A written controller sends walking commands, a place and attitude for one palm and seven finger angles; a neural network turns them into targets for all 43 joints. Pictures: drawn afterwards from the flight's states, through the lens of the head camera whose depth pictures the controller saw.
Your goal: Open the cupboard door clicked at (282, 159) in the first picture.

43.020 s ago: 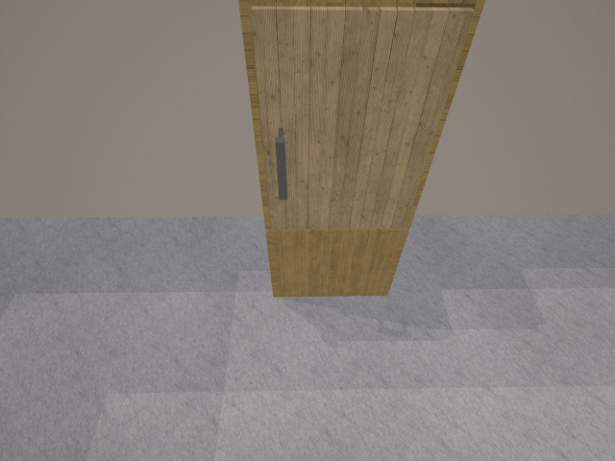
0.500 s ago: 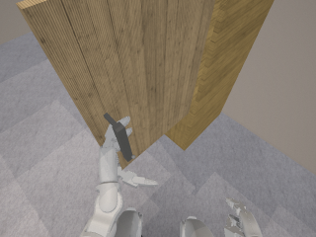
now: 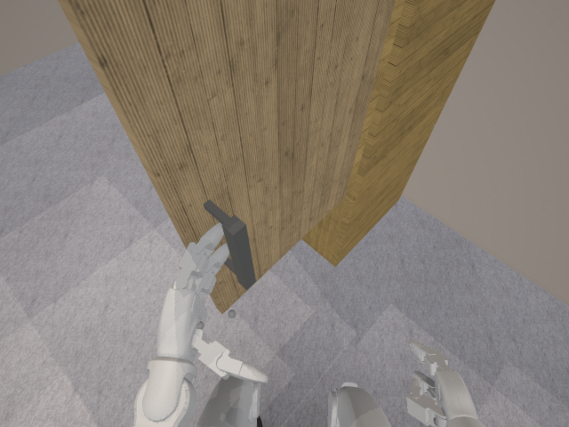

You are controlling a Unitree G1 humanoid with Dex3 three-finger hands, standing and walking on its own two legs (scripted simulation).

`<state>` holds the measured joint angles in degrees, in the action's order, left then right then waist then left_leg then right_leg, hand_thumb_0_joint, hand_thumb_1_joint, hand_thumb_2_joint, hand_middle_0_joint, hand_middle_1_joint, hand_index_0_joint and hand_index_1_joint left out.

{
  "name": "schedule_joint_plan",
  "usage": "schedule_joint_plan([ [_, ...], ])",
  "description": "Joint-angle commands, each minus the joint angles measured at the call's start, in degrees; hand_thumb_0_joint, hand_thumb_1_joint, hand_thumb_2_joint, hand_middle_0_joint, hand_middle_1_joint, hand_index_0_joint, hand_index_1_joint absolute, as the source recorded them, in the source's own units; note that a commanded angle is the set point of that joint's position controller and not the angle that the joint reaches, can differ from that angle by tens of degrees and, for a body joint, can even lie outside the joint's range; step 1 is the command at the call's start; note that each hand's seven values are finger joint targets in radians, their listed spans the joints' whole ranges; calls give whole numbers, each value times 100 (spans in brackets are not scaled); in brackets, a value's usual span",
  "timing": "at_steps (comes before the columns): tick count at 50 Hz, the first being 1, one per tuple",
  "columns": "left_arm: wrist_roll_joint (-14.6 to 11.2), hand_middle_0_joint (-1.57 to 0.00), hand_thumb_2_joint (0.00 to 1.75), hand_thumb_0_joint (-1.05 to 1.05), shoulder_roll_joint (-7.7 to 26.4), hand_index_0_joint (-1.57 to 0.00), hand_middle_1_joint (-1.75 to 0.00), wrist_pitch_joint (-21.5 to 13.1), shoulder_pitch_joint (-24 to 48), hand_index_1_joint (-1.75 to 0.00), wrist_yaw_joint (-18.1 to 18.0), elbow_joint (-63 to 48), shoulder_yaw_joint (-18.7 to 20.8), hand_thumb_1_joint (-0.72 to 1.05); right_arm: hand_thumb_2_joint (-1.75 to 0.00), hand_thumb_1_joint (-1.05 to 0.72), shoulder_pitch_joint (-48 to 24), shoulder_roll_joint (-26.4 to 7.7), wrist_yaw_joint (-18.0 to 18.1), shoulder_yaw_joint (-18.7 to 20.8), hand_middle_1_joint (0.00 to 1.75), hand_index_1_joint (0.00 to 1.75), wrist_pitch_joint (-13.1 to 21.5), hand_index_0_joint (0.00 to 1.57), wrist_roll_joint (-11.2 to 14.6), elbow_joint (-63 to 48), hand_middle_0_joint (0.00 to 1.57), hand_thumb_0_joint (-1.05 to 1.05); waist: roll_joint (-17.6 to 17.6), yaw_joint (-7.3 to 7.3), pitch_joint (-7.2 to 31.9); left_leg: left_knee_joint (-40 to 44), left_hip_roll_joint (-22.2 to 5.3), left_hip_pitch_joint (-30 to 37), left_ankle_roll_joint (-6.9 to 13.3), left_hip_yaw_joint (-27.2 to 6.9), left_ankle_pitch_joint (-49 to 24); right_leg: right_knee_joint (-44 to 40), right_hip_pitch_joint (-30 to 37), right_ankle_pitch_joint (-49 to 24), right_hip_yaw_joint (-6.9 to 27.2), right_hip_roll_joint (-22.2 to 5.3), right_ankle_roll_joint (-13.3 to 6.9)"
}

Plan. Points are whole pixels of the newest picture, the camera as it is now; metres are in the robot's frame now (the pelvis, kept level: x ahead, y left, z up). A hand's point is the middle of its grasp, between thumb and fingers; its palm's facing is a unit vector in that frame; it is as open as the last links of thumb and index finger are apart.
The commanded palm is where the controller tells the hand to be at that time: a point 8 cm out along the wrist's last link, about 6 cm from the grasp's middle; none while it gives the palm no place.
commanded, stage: slide the hand sideways off the handle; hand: left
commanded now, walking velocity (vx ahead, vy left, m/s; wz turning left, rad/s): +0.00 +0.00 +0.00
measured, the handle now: (231, 248) +0.35 +0.10 +0.04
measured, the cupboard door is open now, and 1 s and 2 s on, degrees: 90 90 90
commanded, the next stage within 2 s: draw the hand back to the body in 0.60 s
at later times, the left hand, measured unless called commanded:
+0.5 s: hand (190, 340) +0.22 +0.13 +0.03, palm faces +0.04 -1.00 -0.03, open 16.1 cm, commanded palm +0.19 +0.20 +0.03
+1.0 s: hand (136, 349) +0.20 +0.17 +0.10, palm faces +0.04 -1.00 -0.06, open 16.3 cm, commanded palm +0.17 +0.23 +0.10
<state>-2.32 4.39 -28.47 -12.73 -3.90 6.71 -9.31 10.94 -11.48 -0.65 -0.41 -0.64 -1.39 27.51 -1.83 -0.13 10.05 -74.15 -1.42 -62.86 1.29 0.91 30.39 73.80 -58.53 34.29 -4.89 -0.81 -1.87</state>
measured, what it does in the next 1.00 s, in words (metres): stands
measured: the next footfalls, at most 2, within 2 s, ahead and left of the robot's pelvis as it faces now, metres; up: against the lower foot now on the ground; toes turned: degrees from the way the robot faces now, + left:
none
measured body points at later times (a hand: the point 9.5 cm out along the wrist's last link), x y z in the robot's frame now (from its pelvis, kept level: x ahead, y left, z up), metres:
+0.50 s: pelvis +0.01 -0.01 -0.01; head +0.10 -0.01 +0.43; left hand +0.22 +0.19 +0.04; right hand +0.21 -0.24 -0.10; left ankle +0.05 +0.11 -0.62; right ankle +0.01 -0.11 -0.62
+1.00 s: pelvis +0.01 -0.01 +0.02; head +0.06 -0.01 +0.47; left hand +0.19 +0.22 +0.10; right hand +0.20 -0.22 -0.06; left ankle +0.05 +0.11 -0.62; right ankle +0.01 -0.11 -0.62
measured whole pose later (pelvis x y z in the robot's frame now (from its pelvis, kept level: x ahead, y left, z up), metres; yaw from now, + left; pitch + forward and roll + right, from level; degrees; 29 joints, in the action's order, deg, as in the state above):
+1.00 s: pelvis +0.01 -0.01 +0.02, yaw +1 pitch +16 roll -3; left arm -14.4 12.2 -20.8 -32.5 9.8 -13.0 5.3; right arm 13.6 -11.0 4.6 -0.8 1.8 1.5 25.5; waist -3.3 -0.7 10.6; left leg -69.9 -1.9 -55.9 0.5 -1.4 29.7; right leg 67.5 -50.3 33.0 -6.9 0.4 -2.3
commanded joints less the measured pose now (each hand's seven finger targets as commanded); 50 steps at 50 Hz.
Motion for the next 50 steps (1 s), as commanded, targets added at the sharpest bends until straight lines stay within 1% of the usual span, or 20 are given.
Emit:
schedule_joint_plan([
  [1, -160, -15, 30, 0, 260, -15, -30, -397, 106, -30, 14, -1400, 409, -50, -90, -90, -195, -689, 79, 262, 30, 30, 317, 20, 48, -891, 20, 0, 341, 40, 1421, 1023, 178, 1316, -31, -345, -850, -1185, 718, -1207, 269, 168, -27],
  [3, -210, -15, 30, 0, 306, -15, -30, -400, -18, -30, 105, -1375, 490, -50, -90, -90, -207, -686, 109, 266, 30, 30, 349, 20, 48, -891, 20, 0, 427, 55, 1366, 947, 191, 1183, -19, -309, -750, -1228, 724, -1128, 322, 166, -8],
  [4, -242, -15, 30, 0, 433, -15, -30, -438, -18, -30, 145, -1489, 624, -50, -90, -90, -192, -692, 126, 270, 30, 30, 374, 20, 51, -897, 20, 0, 327, 8, 1433, 938, 192, 1154, -17, -330, -802, -1173, 767, -1131, 319, 177, -31],
  [7, -345, -15, 30, 0, 380, -15, -30, -467, -453, -30, 285, -1611, 624, -50, -90, -90, -197, -671, 145, 272, 30, 30, 419, 20, 61, -933, 20, 0, 249, -34, 1496, 908, 201, 1228, -31, -303, -933, -1124, 780, -1321, 308, 175, -27],
  [13, -495, -15, 30, 0, 581, -15, -30, -412, -802, -30, 525, -1809, 838, -50, -90, -90, -184, -687, 212, 286, 30, 30, 478, 20, 84, -964, 20, 0, 284, 19, 1363, 771, 202, 1029, -16, -275, -888, -1146, 763, -1307, 378, 179, 1],
  [14, -526, -15, 30, 0, 734, -15, -30, -419, -801, -30, 542, -1902, 993, -50, -90, -90, -180, -699, 231, 294, 30, 30, 484, 20, 88, -968, 20, 0, 221, -30, 1460, 763, 197, 989, -8, -295, -937, -1108, 823, -1290, 382, 189, -21],
  [15, -542, -15, 30, 0, 693, -15, -30, -416, -925, -30, 577, -1903, 983, -50, -90, -90, -196, -679, 240, 298, 30, 30, 497, 20, 90, -975, 20, 0, 149, -42, 1431, 733, 201, 1006, -18, -263, -991, -1101, 814, -1387, 401, 181, -11],
  [17, -627, -15, 30, 0, 739, -15, -30, -422, -1040, -30, 667, -2016, 1077, -50, -90, -90, -171, -682, 262, 323, 30, 30, 526, 20, 100, -955, 20, 0, 202, -31, 1573, 667, 194, 1040, -18, -259, -1123, -1058, 865, -1599, 405, 183, 6],
  [20, -739, -15, 30, 0, 786, -15, -30, -376, -1354, -30, 792, -1988, 1221, -50, -90, -90, -209, -666, 294, 342, 30, 30, 535, 20, 125, -963, 20, 0, 203, -75, 1507, 641, 199, 951, -23, -255, -1178, -1049, 932, -1693, 423, 187, 18],
  [24, -882, -15, 30, 0, 982, -15, -30, -390, -1557, -30, 1024, -2002, 1488, -50, -90, -90, -212, -652, 368, 366, 30, 30, 549, 20, 139, -915, 20, 0, 408, -41, 1531, 488, 185, 691, -17, -254, -1167, -1105, 1110, -1821, 599, 149, 80],
  [28, -1049, -15, 30, 0, 975, -15, -30, -501, -1746, -30, 1396, -2173, 1469, -50, -90, -90, -217, -661, 412, 387, 30, 30, 614, 20, 155, -875, 20, 0, 153, -12, 1529, 419, 173, 772, -29, -269, -1257, -1021, 1006, -1992, 599, 132, 89],
  [31, -1152, -15, 30, 0, 850, -15, -30, -542, -1506, -30, 1562, -2311, 1247, -50, -90, -90, -217, -703, 431, 377, 30, 30, 706, 20, 151, -870, 20, 0, 115, 104, 1424, 338, 167, 750, -2, -319, -1139, -986, 748, -1719, 563, 146, 84],
  [35, -1130, -15, 30, 0, 993, -15, -30, -454, -1543, -30, 1546, -2287, 1362, -50, -90, -90, -256, -737, 450, 391, 30, 30, 743, 20, 144, -899, 20, 0, 150, 45, 1395, 314, 154, 652, 4, -327, -971, -964, 571, -1268, 543, 176, 44],
  [37, -1145, -15, 30, 0, 1312, -15, -30, -385, -1572, -30, 1448, -2929, 1621, -50, -90, -90, -202, -731, 462, 400, 30, 30, 722, 20, 166, -1021, 20, 0, -158, -129, 1752, 521, 159, 994, 6, -299, -1094, -1038, 833, -1304, 533, 189, 5],
  [39, -1182, -15, 30, 0, 1539, -15, -30, -174, -1831, -30, 1337, -3208, 1932, -50, -90, -90, -156, -692, 488, 410, 30, 30, 650, 20, 214, -1086, 20, 0, -111, -239, 1936, 766, 162, 1252, 13, -309, -1275, -1162, 1186, -1470, 462, 232, 2],
  [40, -1179, -15, 30, 0, 1447, -15, -30, -64, -2014, -30, 1317, -3300, 1874, -50, -90, -90, -162, -665, 495, 399, 30, 30, 621, 20, 238, -1142, 20, 0, -171, -242, 1920, 872, 168, 1416, 11, -281, -1349, -1249, 1268, -1606, 448, 221, 21],
  [42, -1220, -15, 30, 0, 1265, -15, -30, 173, -2096, -30, 1288, -3284, 1762, -50, -90, -90, -134, -646, 500, 367, 30, 30, 564, 20, 283, -1168, 20, 0, -100, -131, 1568, 1096, 174, 1537, 7, -296, -1243, -1460, 1330, -1533, 336, 246, 53],
  [44, -1244, -15, 30, 0, 1182, -15, -30, 351, -2149, -30, 1293, -3109, 1710, -50, -90, -90, -146, -655, 539, 348, 30, 30, 540, 20, 314, -1161, 20, 0, 125, -30, 1272, 1253, 163, 1570, 19, -342, -1091, -1685, 1372, -1340, 299, 267, 78],
  [47, -1284, -15, 30, 0, 1285, -15, -30, 468, -2033, -30, 1364, -2969, 1782, -50, -90, -90, -116, -708, 587, 287, 30, 30, 548, 20, 319, -1149, 20, 0, 218, 67, 807, 1430, 167, 1578, 1, -350, -794, -2008, 1388, -931, 337, 237, 106],
  [50, -1315, -15, 30, 0, 1358, -15, -30, 445, -1896, -30, 1437, -3129, 1770, -50, -90, -90, -101, -757, 617, 235, 30, 30, 627, 20, 322, -1205, 20, 0, -33, 67, 657, 1699, 171, 1874, 6, -383, -683, -2166, 1428, -729, 254, 249, 74],
])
